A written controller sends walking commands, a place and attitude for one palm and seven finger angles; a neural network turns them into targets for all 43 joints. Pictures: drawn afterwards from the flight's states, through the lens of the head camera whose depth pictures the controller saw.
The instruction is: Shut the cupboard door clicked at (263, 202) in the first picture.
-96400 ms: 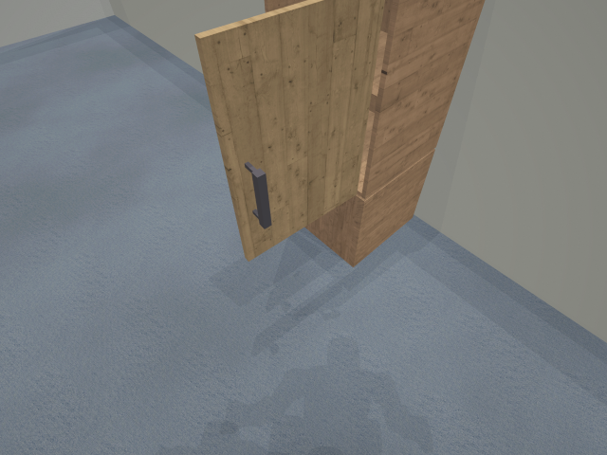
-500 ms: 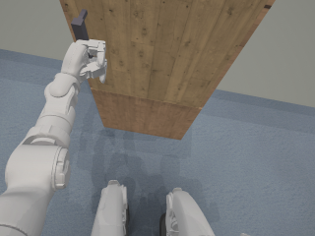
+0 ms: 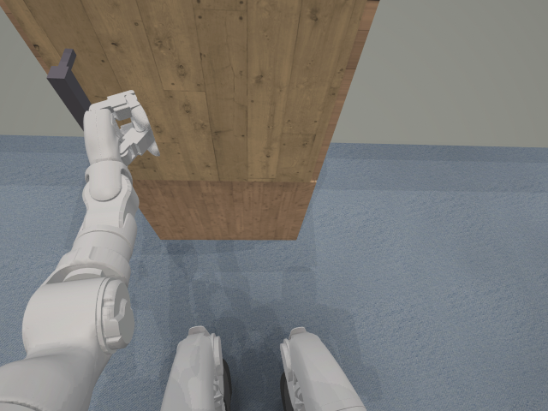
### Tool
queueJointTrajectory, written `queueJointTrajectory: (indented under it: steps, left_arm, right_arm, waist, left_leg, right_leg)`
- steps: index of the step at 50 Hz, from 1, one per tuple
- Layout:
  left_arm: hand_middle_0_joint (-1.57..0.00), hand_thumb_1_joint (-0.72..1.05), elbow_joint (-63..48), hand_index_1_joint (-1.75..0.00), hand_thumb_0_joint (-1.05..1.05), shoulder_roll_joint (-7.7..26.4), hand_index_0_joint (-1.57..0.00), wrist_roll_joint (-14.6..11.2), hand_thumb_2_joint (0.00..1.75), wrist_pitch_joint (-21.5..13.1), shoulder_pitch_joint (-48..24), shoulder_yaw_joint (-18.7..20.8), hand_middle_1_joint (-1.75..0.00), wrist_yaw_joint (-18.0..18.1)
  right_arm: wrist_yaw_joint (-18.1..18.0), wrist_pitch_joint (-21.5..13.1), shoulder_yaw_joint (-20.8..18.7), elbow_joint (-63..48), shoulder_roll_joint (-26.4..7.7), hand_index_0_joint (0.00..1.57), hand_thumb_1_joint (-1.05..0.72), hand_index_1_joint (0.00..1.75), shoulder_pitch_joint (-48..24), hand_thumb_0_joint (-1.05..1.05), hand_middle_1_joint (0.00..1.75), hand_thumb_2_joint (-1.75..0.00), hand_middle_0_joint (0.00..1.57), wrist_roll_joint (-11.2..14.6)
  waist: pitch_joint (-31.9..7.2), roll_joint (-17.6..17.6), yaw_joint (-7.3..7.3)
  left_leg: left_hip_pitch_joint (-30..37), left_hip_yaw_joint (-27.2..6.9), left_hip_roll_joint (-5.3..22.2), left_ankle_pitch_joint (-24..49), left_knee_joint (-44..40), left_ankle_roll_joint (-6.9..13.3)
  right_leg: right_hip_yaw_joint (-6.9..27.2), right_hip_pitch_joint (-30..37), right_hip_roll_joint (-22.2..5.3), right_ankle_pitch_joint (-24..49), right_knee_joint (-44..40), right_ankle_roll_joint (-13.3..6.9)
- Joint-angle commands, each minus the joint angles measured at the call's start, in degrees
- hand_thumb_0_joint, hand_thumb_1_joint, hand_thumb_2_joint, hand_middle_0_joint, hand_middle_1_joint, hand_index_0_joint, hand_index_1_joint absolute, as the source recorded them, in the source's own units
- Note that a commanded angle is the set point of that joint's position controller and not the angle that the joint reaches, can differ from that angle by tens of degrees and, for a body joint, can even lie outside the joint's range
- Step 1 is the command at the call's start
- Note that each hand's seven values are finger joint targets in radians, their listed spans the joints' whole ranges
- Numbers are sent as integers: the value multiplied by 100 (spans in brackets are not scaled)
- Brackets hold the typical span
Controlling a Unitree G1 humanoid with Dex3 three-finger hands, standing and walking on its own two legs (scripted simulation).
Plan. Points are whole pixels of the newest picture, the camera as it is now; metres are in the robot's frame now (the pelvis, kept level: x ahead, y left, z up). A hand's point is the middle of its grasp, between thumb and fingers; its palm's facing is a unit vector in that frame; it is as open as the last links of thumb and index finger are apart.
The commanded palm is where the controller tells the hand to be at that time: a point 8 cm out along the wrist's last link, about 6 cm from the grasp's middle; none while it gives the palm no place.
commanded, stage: pull the fist back off the door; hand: left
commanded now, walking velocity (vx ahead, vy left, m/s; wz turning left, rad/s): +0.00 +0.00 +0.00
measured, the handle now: (90, 107) +0.56 +0.23 +0.05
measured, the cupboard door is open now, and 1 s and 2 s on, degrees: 0 0 0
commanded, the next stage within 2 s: draw the hand back to the body in 0.40 s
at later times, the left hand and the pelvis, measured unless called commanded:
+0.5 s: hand (145, 184) +0.42 +0.14 +0.05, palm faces +0.11 -0.99 -0.03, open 3.1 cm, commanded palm +0.40 +0.18 +0.06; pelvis +0.05 -0.01 +0.03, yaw +3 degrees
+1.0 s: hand (64, 202) +0.35 +0.18 +0.16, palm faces +0.10 -0.99 -0.03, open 3.1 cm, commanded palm +0.31 +0.23 +0.17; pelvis +0.05 -0.01 +0.09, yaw +4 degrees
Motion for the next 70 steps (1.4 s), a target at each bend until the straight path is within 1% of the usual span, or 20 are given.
queueJointTrajectory:
  steps: [1,4,9,16,17,20,23,25,29,31,33,36,39,44,47,51,52,54,58,70]
  left_arm:
    - [-130,90,-2169,-150,0,607,-130,-174,90,-829,-1600,-184,-150,-48]
    - [-130,90,-2624,-150,0,199,-130,-330,90,-805,-1036,-442,-150,-137]
    - [-130,90,-3326,-150,0,-351,-130,-361,90,-700,216,-937,-150,-160]
    - [-130,90,-4167,-150,0,-580,-130,-334,90,-797,1672,-1245,-150,-55]
    - [-130,90,-4238,-150,0,-744,-130,-328,90,-823,1500,-1438,-150,-45]
    - [-130,90,-4237,-150,0,-561,-130,-258,90,-907,1339,-1337,-150,-15]
    - [-130,90,-4066,-150,0,-715,-130,-234,90,-974,1104,-1504,-150,-89]
    - [-130,90,-4168,-150,0,-651,-130,-279,90,-1001,1000,-1487,-150,-162]
    - [-130,90,-4976,-150,0,-320,-130,-465,90,-855,1487,-1246,-150,-303]
    - [-130,90,-5306,-150,0,-202,-130,-591,90,-585,1980,-1180,-150,-385]
    - [-130,90,-5528,-150,0,-163,-130,-687,90,-309,2332,-1194,-150,-460]
    - [-130,90,-5438,-150,0,-173,-130,-829,90,79,2854,-1172,-150,-562]
    - [-130,90,-5465,-150,0,-259,-130,-966,90,262,3135,-1226,-150,-685]
    - [-130,90,-5881,-150,0,-15,-130,-1122,90,211,3535,-1017,-150,-911]
    - [-127,90,-6397,-147,0,204,-127,-1180,90,192,3818,-890,-147,-980]
    - [-116,90,-6987,-135,0,411,-116,-1278,90,300,4237,-670,-135,-1027]
    - [-113,90,-6980,-132,0,910,-113,-494,90,754,4415,-915,-132,-573]
    - [-108,90,-7571,-126,0,552,-108,-445,90,1197,4660,-1096,-126,-232]
    - [-97,90,-7899,-114,0,662,-97,-322,90,1659,5142,-984,-114,78]
    - [-64,90,-9239,-78,0,913,-64,-277,90,2189,6194,-385,-78,238]
  right_arm:
    - [-52,-104,-467,-569,-893,20,-90,30,290,0,30,-90,20,67]
    - [-83,-36,-561,-531,-878,20,-90,30,305,0,30,-90,20,113]
    - [-85,61,-609,-560,-810,20,-90,30,220,0,30,-90,20,148]
    - [-89,146,-592,-800,-710,20,-90,30,-233,0,30,-90,20,159]
    - [-92,164,-581,-806,-680,20,-90,30,-295,0,30,-90,20,148]
    - [-145,193,-584,-819,-697,20,-90,30,-393,0,30,-90,20,133]
    - [-179,196,-571,-806,-671,20,-90,30,-609,0,30,-90,20,123]
    - [-218,178,-566,-825,-686,20,-90,30,-647,0,30,-90,20,121]
    - [-255,187,-545,-1053,-687,20,-90,30,-856,0,30,-90,20,216]
    - [-302,205,-502,-1178,-667,20,-90,30,-889,0,30,-90,20,296]
    - [-351,227,-448,-1260,-636,20,-90,30,-909,0,30,-90,20,368]
    - [-454,230,-367,-1341,-603,20,-90,30,-948,0,30,-90,20,446]
    - [-516,160,-330,-1361,-615,20,-90,30,-982,0,30,-90,20,498]
    - [-577,-15,-294,-1418,-634,20,-90,30,-1098,0,30,-90,20,532]
    - [-591,-121,-261,-1500,-617,20,-90,30,-1195,0,30,-90,20,562]
    - [-629,-260,-232,-1604,-593,20,-90,30,-1346,0,30,-90,20,596]
    - [-735,-35,-252,-1629,-517,20,-90,30,-1497,0,30,-90,20,632]
    - [-835,10,-199,-1821,-472,20,-90,30,-1523,0,30,-90,20,630]
    - [-947,48,-117,-1778,-470,20,-90,30,-1701,0,30,-90,20,611]
    - [-871,-262,29,-1611,-447,20,-90,30,-1904,0,30,-90,20,497]
  waist:
    - [-2856,-270,197]
    - [-2946,-392,198]
    - [-2889,-120,389]
    - [-2591,-108,639]
    - [-2441,-153,524]
    - [-2251,-303,479]
    - [-2198,-398,405]
    - [-2384,-125,453]
    - [-3157,162,812]
    - [-3222,89,887]
    - [-2890,-192,889]
    - [-1978,-778,817]
    - [-1279,-1017,737]
    - [-1048,-748,846]
    - [-1054,-261,960]
    - [-979,-167,1052]
    - [-1041,-89,1113]
    - [-646,-133,994]
    - [-169,-299,1012]
    - [171,39,1193]
  left_leg:
    - [2698,-247,-78,210,-1065,65]
    - [3004,-194,-110,720,-1108,65]
    - [3864,-192,-102,1705,-1221,3]
    - [4174,-139,-132,2346,-1262,-38]
    - [4144,-128,-139,2311,-1235,-19]
    - [3888,-132,-172,2051,-1133,7]
    - [3769,-134,-186,1723,-1083,0]
    - [3855,-130,-214,1721,-1036,1]
    - [4572,-119,-210,1967,-1348,-42]
    - [4730,-82,-212,2074,-1558,-26]
    - [4630,-61,-209,1865,-1791,7]
    - [4180,-2,-216,1420,-2126,73]
    - [4076,6,-219,988,-2390,92]
    - [4418,7,-252,844,-2743,89]
    - [4816,9,-264,926,-3002,86]
    - [5121,0,-267,961,-3279,90]
    - [5491,-28,-279,905,-3582,81]
    - [5718,-60,-240,917,-3806,108]
    - [6123,-71,-199,1036,-4212,126]
    - [7371,-250,-93,2113,-5216,5]
  right_leg:
    - [244,1407,-164,604,-1608,40]
    - [223,1709,-189,1276,-1656,68]
    - [58,1730,-217,2234,-1605,32]
    - [60,1975,-275,2991,-1565,9]
    - [67,1931,-292,3048,-1589,31]
    - [127,1931,-297,2955,-1555,37]
    - [150,1839,-324,2710,-1570,52]
    - [184,1858,-318,2674,-1548,25]
    - [201,2475,-312,2771,-1744,-6]
    - [209,2887,-302,2955,-1934,19]
    - [220,3175,-282,2858,-2176,55]
    - [294,3523,-319,2660,-2609,137]
    - [360,3596,-384,2170,-3029,194]
    - [399,3845,-419,1681,-3378,147]
    - [343,4018,-387,1673,-3486,87]
    - [310,4275,-354,1628,-3655,69]
    - [624,4428,-561,1557,-4087,31]
    - [443,4424,-549,1514,-4292,40]
    - [309,4755,-525,1652,-4671,37]
    - [48,5853,-489,2567,-5345,-14]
